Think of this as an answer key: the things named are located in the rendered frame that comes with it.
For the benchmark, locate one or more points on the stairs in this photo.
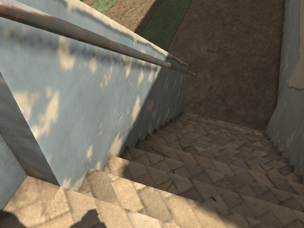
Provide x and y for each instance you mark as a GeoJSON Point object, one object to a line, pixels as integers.
{"type": "Point", "coordinates": [198, 172]}

